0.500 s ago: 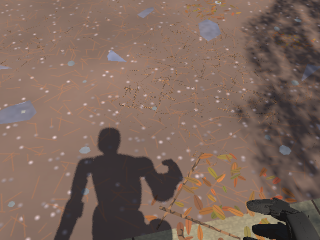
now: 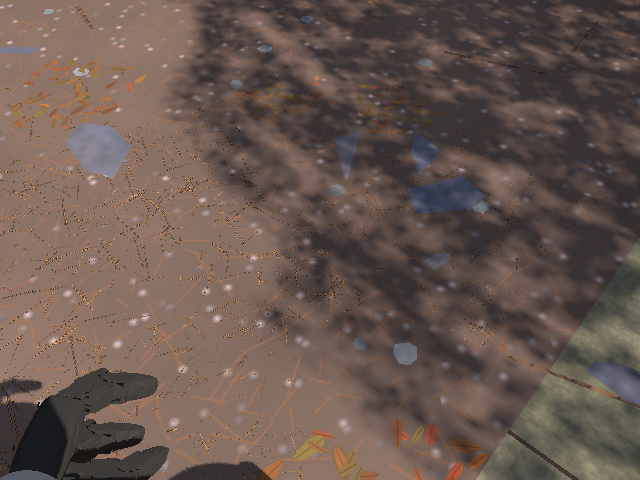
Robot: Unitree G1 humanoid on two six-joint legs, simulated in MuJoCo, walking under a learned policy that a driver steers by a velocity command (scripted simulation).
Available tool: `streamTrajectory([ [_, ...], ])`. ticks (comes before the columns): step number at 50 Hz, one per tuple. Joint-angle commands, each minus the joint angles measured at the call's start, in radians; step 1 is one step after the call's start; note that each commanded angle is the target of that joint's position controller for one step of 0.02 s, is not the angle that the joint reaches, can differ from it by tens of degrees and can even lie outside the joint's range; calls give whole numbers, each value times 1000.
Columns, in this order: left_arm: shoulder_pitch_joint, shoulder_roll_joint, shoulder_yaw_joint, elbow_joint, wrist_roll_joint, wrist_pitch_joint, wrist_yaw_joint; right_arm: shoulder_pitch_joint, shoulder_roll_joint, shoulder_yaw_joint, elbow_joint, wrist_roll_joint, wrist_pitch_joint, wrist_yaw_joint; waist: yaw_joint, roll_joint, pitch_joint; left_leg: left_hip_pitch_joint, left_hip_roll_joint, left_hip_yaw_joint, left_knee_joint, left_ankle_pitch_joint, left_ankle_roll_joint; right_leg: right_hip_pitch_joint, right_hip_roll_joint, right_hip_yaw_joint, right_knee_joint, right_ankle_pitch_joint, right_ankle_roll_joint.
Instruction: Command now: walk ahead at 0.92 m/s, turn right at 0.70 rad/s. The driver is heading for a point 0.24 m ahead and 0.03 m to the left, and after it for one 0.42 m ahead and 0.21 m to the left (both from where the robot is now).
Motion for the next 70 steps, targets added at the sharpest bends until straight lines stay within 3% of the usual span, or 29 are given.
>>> streamTrajectory([
  [1, -54, -19, -24, -51, 6, -20, -12, -72, -103, -4, -66, -1, -23, -5, 75, 80, 141, -217, 208, -4, -96, 1011, 86, 262, 82, -89, -209, 35, -42],
  [3, 109, 2, -17, 18, 27, -42, 9, -45, -171, -11, -46, 7, -3, -20, 160, 131, 44, -171, 232, -23, 143, 1382, 99, 498, 184, -92, -300, -37, -57],
  [5, 433, 65, 14, 143, 41, -61, 42, -91, -188, -6, -49, 33, 11, -25, 318, 151, -100, -276, 205, -23, 611, 1219, 115, 889, 135, 29, -526, 157, -96],
  [6, 411, 149, 31, 161, 53, -63, 63, -21, -65, 12, -70, 28, 17, -13, 209, -38, -203, -533, 52, -44, 1016, -26, 98, 1164, -142, 239, -375, 669, -114],
  [7, 464, 193, 44, 115, 37, -74, 70, 131, -10, 26, -78, 87, 27, -33, 176, -77, -530, -672, -44, -349, 1381, -328, 102, 1431, -469, 581, -201, 1445, -259],
  [8, 470, 190, 68, 113, -6, -62, 87, 10, -81, 13, -107, 99, 31, -44, 236, 7, -580, -738, -36, -419, 1407, -175, 92, 1346, -445, 535, -338, 1230, -283],
  [9, 367, 125, 49, 121, -23, -64, 93, -52, -86, 12, -117, 80, 33, -40, 176, 36, -391, -777, 29, -358, 1286, -82, 83, 1151, -380, 451, -444, 926, -242],
  [10, 307, 47, 26, 141, -21, -70, 95, -81, -66, 13, -103, 49, 39, -31, 123, 76, -206, -764, 66, -327, 1155, -60, 75, 955, -318, 367, -517, 757, -185],
  [12, 284, -3, 9, 154, -22, -79, 108, -53, -29, 6, -73, 14, 85, -12, 67, 65, -67, -638, 73, -297, 1067, -44, 52, 689, -266, 212, -629, 713, -142],
  [15, 260, 15, 20, 168, -24, -99, 106, -57, 31, -5, -93, 13, 118, 3, 14, 18, -73, -603, 62, -257, 973, 42, 49, 594, -224, 62, -679, 705, -118],
  [19, 192, -30, 10, 164, -30, -97, 115, -170, 62, 0, -146, 12, 119, 21, 12, -76, -49, -570, 66, -193, 648, 332, 77, 564, -137, -138, -675, 518, -51],
  [23, 269, 12, 32, 184, -31, -82, 120, -236, 35, -8, -186, -9, 125, 45, 57, -50, -49, -501, 33, -157, 477, 344, 109, 628, -194, -144, -575, 423, -28],
  [26, 287, 41, 46, 192, -33, -53, 124, -162, 3, -26, -185, -26, 109, 37, 23, -13, -54, -400, -26, -150, 344, 263, 157, 641, -198, -138, -345, 425, 11],
  [27, 335, 43, 48, 199, -26, -41, 121, -100, -46, -40, -168, -30, 89, 26, 2, 96, -88, -311, -2, -207, 254, 540, 184, 622, -128, -158, -149, 264, 57],
  [28, 419, -13, 37, 168, -10, -29, 117, -99, -159, -62, -187, -22, 77, 14, 54, 324, -133, -167, 284, -529, 305, 1236, 290, 421, 14, -168, 166, -467, 109],
  [29, 462, -30, 25, 161, -17, -2, 122, -84, -186, -68, -200, 31, 89, 9, 45, 340, -318, -89, 425, -762, 215, 1220, 459, 332, 109, 9, 327, -663, 129],
  [30, 412, 0, 28, 172, -13, 17, 123, -132, -145, -60, -221, 44, 106, 1, 35, 194, -291, -148, 397, -716, 157, 907, 459, 323, 60, 75, 367, -609, 133],
  [32, 291, -4, 29, 162, -13, 23, 125, -243, -44, -24, -217, 19, 127, -15, 62, 101, -94, -326, 289, -585, 93, 558, 372, 293, 24, 87, 272, -488, 124],
  [35, 343, -16, 27, 195, -6, 50, 122, -293, -18, -13, -211, 9, 126, -16, 95, 124, -90, -411, 201, -467, 58, 458, 296, 422, 43, 62, 120, -423, 116],
  [38, 346, -47, 18, 210, -19, 57, 122, -302, -33, -17, -197, 3, 122, -10, 87, 131, -99, -396, 187, -455, 35, 304, 280, 466, 55, 59, -56, -432, 111],
  [42, 347, -35, 21, 222, -22, 58, 123, -317, -42, -20, -178, 0, 140, -8, 69, 188, -79, -432, 189, -489, -18, 18, 265, 541, 77, 37, -233, -411, 90],
  [46, 438, -55, 18, 269, -15, 33, 125, -326, -29, -18, -148, 19, 153, -16, 106, 125, -24, -537, 158, -482, -7, -111, 180, 702, 78, 45, -581, -258, 28],
  [47, 435, -26, 18, 261, 1, 19, 129, -309, 8, -8, -147, 23, 149, -16, 90, 36, -15, -559, 112, -440, 66, -93, 127, 698, -39, 200, -707, -339, 2],
  [48, 362, 16, 25, 244, -6, 11, 132, -333, 39, -3, -157, 40, 142, -10, 63, -97, 35, -525, -19, -304, 162, 9, 85, 535, -173, 391, -799, -510, -45],
  [50, 230, -33, 9, 229, -11, -12, 132, -353, 44, -2, -127, 14, 132, 5, 31, -93, 62, -320, -23, -297, 298, 147, 89, 350, -164, 341, -828, -497, -20],
  [53, 257, -14, 15, 256, -16, -32, 136, -319, 31, 2, -91, -2, 115, -1, 25, -58, 26, -311, 2, -303, 204, 261, 98, 497, -91, 220, -715, -175, 25],
  [55, 370, -38, 13, 280, -27, -39, 132, -325, -7, -2, -69, 11, 99, -15, 90, 7, -36, -257, 58, -360, 181, 364, 103, 570, -54, 208, -678, -53, 46],
  [58, 362, -33, 20, 315, -23, -21, 137, -301, 28, 6, -26, 21, 103, -15, 76, 17, -1, -333, 44, -362, 150, 286, 101, 623, -41, 183, -674, -147, 44],
  [70, 356, -62, 20, 422, -23, -15, 134, -280, 29, 13, 103, 20, 103, -29, 79, 64, 28, -324, 66, -394, 98, 271, 107, 645, -23, 162, -682, -161, 47],
])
